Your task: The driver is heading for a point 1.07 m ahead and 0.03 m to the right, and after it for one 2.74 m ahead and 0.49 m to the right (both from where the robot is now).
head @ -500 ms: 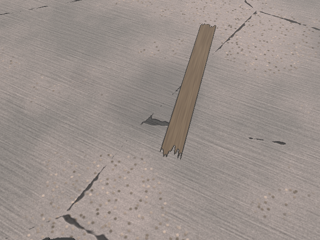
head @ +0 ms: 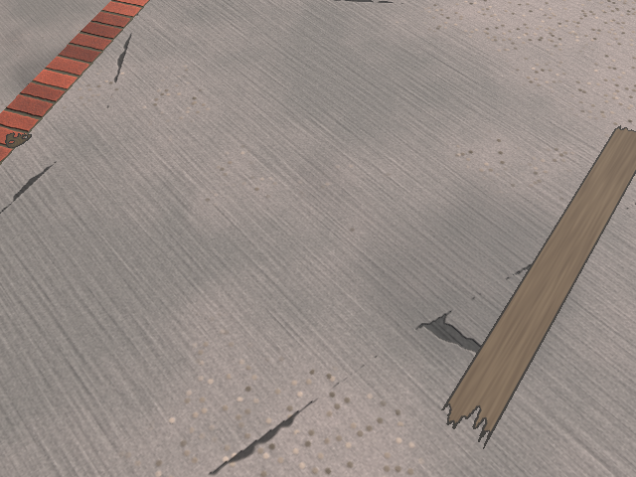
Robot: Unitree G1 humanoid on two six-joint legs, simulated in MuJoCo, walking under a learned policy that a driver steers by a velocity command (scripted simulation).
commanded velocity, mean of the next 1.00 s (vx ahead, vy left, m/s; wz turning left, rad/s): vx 0.50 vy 0.00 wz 0.16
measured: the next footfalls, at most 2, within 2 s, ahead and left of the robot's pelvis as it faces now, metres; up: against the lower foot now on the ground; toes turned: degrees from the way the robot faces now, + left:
right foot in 0.40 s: +0.43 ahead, -0.11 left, +0.00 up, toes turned +15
left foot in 0.90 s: +0.62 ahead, +0.19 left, +0.00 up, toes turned +7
